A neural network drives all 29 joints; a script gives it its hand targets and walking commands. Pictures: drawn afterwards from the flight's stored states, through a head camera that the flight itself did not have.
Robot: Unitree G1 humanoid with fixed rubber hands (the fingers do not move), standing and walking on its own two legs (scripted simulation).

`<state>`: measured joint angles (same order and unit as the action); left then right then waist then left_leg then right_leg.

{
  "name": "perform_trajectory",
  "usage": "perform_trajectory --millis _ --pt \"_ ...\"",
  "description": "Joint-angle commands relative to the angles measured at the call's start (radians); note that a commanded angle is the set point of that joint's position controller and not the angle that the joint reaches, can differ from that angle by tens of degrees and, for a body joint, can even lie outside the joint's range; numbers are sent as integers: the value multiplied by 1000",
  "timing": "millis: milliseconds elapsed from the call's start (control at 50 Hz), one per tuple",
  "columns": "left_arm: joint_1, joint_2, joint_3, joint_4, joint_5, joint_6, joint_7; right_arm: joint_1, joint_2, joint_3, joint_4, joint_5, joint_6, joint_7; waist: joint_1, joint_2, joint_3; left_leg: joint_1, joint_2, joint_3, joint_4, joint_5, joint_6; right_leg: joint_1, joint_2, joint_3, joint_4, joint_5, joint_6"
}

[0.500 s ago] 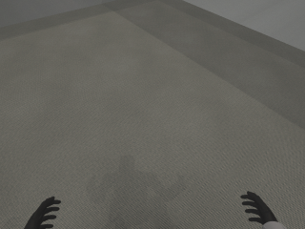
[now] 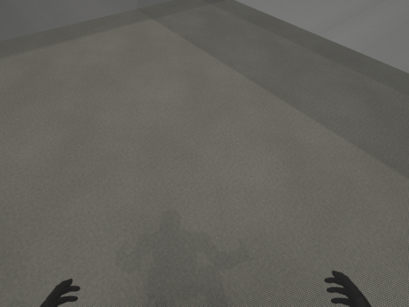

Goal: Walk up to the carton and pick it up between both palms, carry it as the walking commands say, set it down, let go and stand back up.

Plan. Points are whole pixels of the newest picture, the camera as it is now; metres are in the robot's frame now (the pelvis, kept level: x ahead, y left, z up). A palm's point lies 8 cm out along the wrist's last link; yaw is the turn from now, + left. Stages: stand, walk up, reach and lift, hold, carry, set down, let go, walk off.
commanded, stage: stand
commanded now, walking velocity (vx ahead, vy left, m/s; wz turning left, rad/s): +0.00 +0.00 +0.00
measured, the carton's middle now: out of the picture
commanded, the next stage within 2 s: walk up in 0.68 s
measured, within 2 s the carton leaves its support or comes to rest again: neither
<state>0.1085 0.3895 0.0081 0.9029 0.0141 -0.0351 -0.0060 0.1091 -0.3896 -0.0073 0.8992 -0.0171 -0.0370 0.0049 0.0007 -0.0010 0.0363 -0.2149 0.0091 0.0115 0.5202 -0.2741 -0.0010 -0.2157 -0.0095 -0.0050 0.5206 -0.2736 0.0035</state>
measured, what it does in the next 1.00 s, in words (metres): stands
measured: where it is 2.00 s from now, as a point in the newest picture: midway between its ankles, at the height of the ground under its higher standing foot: outside the picture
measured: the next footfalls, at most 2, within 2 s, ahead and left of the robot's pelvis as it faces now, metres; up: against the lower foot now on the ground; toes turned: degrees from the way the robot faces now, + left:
left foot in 1.38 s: -0.01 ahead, +0.12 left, +0.00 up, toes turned +27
right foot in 1.76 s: +0.14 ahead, -0.07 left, +0.00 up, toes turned +24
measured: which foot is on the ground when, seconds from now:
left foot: down 0.00-1.00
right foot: down 0.00-1.00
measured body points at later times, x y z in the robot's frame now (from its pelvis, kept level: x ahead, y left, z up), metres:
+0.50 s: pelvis +0.00 +0.00 +0.01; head +0.00 +0.00 +0.46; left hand +0.11 +0.31 -0.10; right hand +0.11 -0.32 -0.10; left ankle +0.00 +0.12 -0.74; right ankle +0.00 -0.12 -0.74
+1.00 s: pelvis -0.01 -0.01 +0.01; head +0.02 -0.02 +0.46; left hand +0.11 +0.29 -0.10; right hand +0.09 -0.33 -0.12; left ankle +0.00 +0.12 -0.74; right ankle +0.00 -0.14 -0.72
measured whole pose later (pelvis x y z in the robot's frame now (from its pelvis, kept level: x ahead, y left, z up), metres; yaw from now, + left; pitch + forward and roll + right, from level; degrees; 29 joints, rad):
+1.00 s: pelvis -0.01 -0.01 +0.01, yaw +5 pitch -1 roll -1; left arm 0.07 0.35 0.03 0.94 0.00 0.03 0.02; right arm 0.16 -0.38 -0.08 0.96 -0.03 0.06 0.01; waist -0.03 0.03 0.07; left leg -0.22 0.01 -0.08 0.43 -0.19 -0.02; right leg -0.27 -0.02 -0.06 0.62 -0.42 0.05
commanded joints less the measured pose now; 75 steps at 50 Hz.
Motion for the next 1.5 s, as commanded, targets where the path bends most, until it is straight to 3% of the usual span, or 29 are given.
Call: perform_trajectory --millis 0,360,840,860,880,900,920,940,960,1000,1020,1040,1060,1080,1120,1140,1160,1180,1200,1280,1300,1340,1360,1380,1400,1420,1440,1460,1480 --pt "-48 167 34 -29 -1 -11 4 -49 -167 -35 -29 1 -10 -4 0 2 -67 26 95 -93 -119 161 46 31 -93 93 -115 162 -48" --pt "-69 174 25 78 -2 -2 7 -71 -174 -29 85 2 -1 -5 -1 1 -51 70 109 -93 -209 151 31 72 -108 98 -207 152 -35" --pt "-65 179 25 111 -4 5 10 -64 -180 -30 117 3 6 -9 -1 1 -51 90 116 -93 -232 180 29 90 -114 95 -229 180 -32" --pt "-76 100 28 31 -8 66 -39 126 -295 -117 70 -69 88 -58 -50 -6 -59 244 317 -392 -249 -133 140 -190 -63 -75 213 -188 8" --pt "-110 29 38 -3 -4 66 -1 75 -184 -101 89 -32 79 -16 -36 251 96 37 299 -385 -225 426 195 -236 2 -30 221 -208 41" --pt "-44 44 34 9 -11 68 14 29 -169 -111 41 -23 78 -2 -19 250 0 66 296 -378 -207 608 205 -194 -21 -22 284 -275 51" --pt "-3 52 35 12 -15 60 26 -11 -149 -106 16 -20 85 5 -4 220 -26 90 252 -307 -160 641 179 -171 -29 -11 242 -270 55" --pt "9 45 36 7 -17 54 34 -6 -132 -106 1 -16 91 10 1 191 -47 84 231 -282 -148 618 148 -126 -18 -46 161 -212 52" --pt "15 35 44 -1 -8 60 32 19 -136 -108 4 -14 96 11 -1 156 -39 38 203 -259 -159 464 137 -79 -6 -72 93 -150 51" --pt "75 39 54 -1 -5 66 40 3 -111 -103 -39 -14 98 18 41 132 -79 -121 129 -220 -111 263 84 152 -39 -78 -115 -19 14" --pt "130 90 69 4 6 64 45 2 -72 -95 -65 -15 93 19 67 23 -88 -251 60 -163 11 177 44 261 -172 57 -241 -69 -34" --pt "141 181 85 -8 17 62 51 27 3 -85 -97 -20 94 16 69 -302 -76 -417 -73 -5 299 -193 -5 274 -446 303 -347 -94 -116" --pt "98 195 73 -27 24 65 44 60 -16 -96 -97 -34 108 3 39 -230 -59 -352 -3 -19 498 -322 -13 107 -529 319 -344 -29 -178" --pt "62 136 61 -25 24 64 40 57 -39 -108 -78 -25 114 0 19 -162 -38 -294 27 -49 572 -277 -4 43 -469 231 -314 34 -187" --pt "-9 43 44 -29 21 54 40 95 -21 -106 -47 -12 111 13 -12 -167 -1 -275 33 -26 639 -157 -20 17 -358 39 -259 132 -149" --pt "-9 31 43 -30 19 49 41 101 -16 -103 -38 -12 107 19 -13 -174 -6 -266 26 1 634 -141 -35 27 -329 -13 -231 233 -137" --pt "6 22 45 -26 20 47 40 89 -7 -98 -41 -9 105 22 -6 -174 -6 -258 27 24 578 -137 -46 45 -308 -50 -208 308 -130" --pt "34 52 64 -5 33 45 38 68 12 -90 -62 -3 108 31 -7 -173 4 -290 38 63 509 -135 -58 72 -320 -72 -193 442 -125" --pt "68 59 73 5 36 45 38 48 25 -83 -72 -2 109 37 4 -177 -4 -287 48 67 428 -144 -61 111 -325 -87 -171 491 -119" --pt "100 87 95 20 42 55 33 -9 47 -64 -94 1 109 47 17 -221 -37 -201 52 91 228 -184 -38 119 -374 -88 -138 441 -121" --pt "108 85 105 4 36 56 36 -15 48 -70 -97 16 107 49 29 -212 -49 -165 46 97 183 -201 -48 133 -386 -94 -149 393 -117" --pt "85 81 105 -2 31 64 30 36 40 -71 -83 15 97 42 -10 -159 -72 -38 30 113 29 -80 -33 78 -354 -144 -59 298 -74" --pt "95 51 97 -4 30 67 27 75 15 -77 -71 11 88 35 -34 -81 -93 61 46 71 -65 36 -9 25 -313 -176 38 229 -30" --pt "94 -10 82 -23 26 72 23 119 -59 -91 -63 1 77 28 -66 97 -103 172 173 -94 -135 214 32 -126 -235 -199 214 53 19" --pt "33 -60 54 -74 13 82 24 153 -170 -109 -61 -9 68 17 -102 376 -88 154 408 -449 -232 385 149 -337 -98 -168 390 -369 82" --pt "6 -27 64 -61 13 95 28 196 -143 -113 -13 -2 67 8 -99 230 -114 134 395 -418 -215 317 200 -312 -112 -37 533 -378 73" --pt "11 -8 55 -57 27 78 11 191 -117 -102 -3 -7 64 13 -85 200 -116 131 332 -402 -287 -318 201 -358 -132 -15 565 -276 47" --pt "-19 32 55 -58 18 83 17 53 -107 -88 -76 -5 85 44 -77 305 -42 31 270 -325 -331 -516 160 -360 -137 -76 547 -229 71" --pt "-10 25 54 -45 15 80 14 -2 -75 -84 -97 -8 93 54 -67 272 7 -10 217 -283 -346 -463 153 -345 -128 -95 493 -187 91"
